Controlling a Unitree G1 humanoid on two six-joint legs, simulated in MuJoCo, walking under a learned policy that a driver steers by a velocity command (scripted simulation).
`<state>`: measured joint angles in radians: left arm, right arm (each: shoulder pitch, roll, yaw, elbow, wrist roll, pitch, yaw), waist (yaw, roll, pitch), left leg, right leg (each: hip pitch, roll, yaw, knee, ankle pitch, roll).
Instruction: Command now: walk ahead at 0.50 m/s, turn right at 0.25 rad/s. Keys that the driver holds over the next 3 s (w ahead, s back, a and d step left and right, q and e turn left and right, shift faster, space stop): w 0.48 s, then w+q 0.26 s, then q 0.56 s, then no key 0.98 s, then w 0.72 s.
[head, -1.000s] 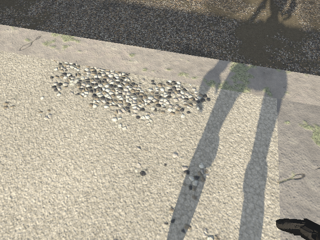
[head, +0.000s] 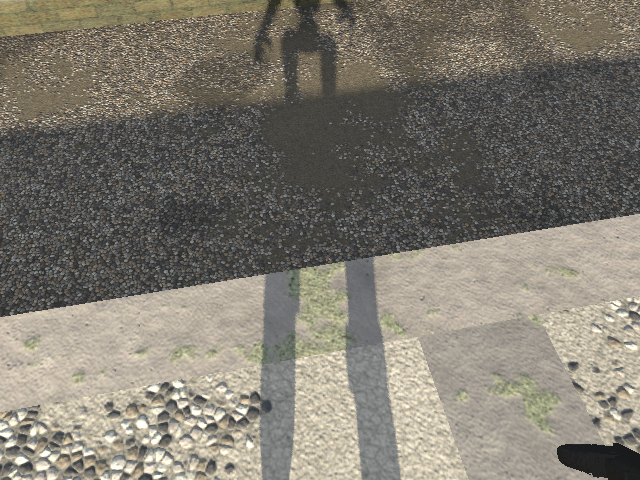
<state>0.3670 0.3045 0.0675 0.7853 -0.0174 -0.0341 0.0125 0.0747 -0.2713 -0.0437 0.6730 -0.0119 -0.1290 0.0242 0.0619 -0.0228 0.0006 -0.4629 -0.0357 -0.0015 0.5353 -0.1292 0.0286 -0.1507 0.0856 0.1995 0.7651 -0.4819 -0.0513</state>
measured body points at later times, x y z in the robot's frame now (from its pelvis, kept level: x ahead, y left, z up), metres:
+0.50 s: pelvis +0.27 -0.04 +0.00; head +0.30 -0.05 +0.45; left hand +0.50 +0.19 -0.07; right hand +0.26 -0.32 -0.13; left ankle +0.11 +0.11 -0.68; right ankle +0.36 -0.14 -0.72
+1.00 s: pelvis +0.49 -0.02 -0.01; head +0.53 +0.00 +0.44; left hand +0.52 +0.26 -0.14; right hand +0.69 -0.24 -0.11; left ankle +0.60 +0.08 -0.72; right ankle +0.39 -0.17 -0.64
